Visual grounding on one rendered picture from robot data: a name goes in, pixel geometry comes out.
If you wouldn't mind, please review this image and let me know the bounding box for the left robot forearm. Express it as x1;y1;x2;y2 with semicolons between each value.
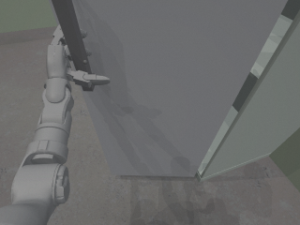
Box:
10;78;74;203

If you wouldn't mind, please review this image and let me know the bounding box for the left robot upper arm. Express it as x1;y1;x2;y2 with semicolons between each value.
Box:
0;163;70;225

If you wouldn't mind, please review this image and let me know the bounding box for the left robot hand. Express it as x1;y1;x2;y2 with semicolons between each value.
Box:
46;24;111;88

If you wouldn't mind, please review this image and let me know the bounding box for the handle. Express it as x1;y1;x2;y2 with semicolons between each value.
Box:
52;0;95;92

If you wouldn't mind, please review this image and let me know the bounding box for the fridge door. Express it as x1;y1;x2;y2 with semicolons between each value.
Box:
49;0;288;177

